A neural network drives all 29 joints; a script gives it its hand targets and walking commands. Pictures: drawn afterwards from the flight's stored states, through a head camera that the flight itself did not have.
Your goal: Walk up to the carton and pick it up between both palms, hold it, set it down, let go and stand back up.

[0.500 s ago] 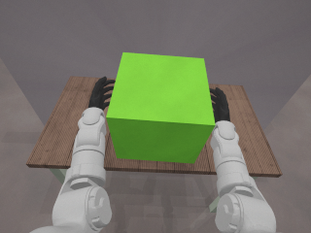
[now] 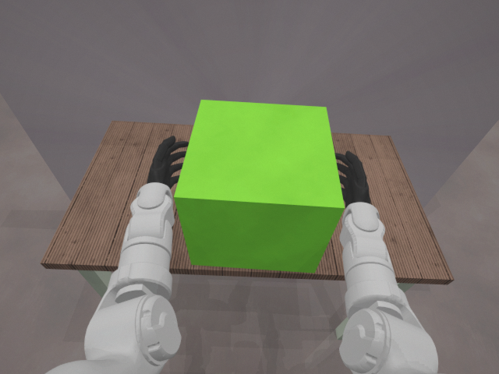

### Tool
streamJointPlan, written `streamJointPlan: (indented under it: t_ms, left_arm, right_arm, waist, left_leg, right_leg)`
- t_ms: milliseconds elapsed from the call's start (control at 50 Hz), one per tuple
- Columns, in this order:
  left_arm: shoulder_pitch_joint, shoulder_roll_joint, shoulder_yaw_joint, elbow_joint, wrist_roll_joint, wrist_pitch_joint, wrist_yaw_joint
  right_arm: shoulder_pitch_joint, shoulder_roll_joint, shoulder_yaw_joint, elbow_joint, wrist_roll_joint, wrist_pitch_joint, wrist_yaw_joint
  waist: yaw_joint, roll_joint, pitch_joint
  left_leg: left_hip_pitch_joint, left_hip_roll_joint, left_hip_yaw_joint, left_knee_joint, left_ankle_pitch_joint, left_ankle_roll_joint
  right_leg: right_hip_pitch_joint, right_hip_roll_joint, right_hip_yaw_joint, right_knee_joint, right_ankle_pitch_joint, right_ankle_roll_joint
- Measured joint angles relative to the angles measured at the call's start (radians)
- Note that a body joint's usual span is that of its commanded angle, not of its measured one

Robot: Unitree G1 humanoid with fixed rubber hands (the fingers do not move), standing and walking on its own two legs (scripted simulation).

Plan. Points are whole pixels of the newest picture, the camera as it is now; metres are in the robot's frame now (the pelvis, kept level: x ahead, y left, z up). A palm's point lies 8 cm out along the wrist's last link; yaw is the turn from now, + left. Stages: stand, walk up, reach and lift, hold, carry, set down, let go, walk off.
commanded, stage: set down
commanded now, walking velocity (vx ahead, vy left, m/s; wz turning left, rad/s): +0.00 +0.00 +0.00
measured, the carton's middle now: (258, 186) +0.43 -0.02 +0.03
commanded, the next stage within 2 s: none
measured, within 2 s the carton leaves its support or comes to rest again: neither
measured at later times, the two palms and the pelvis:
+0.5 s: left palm (167, 178) +0.42 +0.15 +0.06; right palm (349, 196) +0.40 -0.18 +0.06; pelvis +0.02 +0.00 +0.00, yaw +0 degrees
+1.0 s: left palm (169, 188) +0.42 +0.15 +0.04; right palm (346, 203) +0.39 -0.18 +0.04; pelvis +0.02 +0.00 +0.00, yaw +0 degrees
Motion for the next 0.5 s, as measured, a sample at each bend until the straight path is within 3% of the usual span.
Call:
streamJointPlan:
  t_ms: [320, 500]
  left_arm:
    - [-0.026, -0.001, 0.051, 0.045, 0.026, -0.045, -0.013]
    - [-0.026, 0.002, 0.023, 0.046, 0.031, -0.103, -0.003]
  right_arm:
    - [-0.004, 0.007, -0.019, 0.000, -0.036, -0.009, 0.001]
    - [-0.005, 0.011, -0.028, 0.008, -0.042, -0.076, -0.024]
  waist:
    - [0.000, 0.000, 0.018]
    - [0.000, 0.000, 0.021]
  left_leg:
    - [-0.001, 0.000, 0.001, -0.016, -0.008, 0.000]
    - [-0.027, 0.000, 0.002, -0.017, -0.010, 0.000]
  right_leg:
    - [-0.008, -0.001, 0.000, 0.000, -0.015, 0.000]
    - [-0.041, -0.002, 0.000, 0.011, -0.015, 0.003]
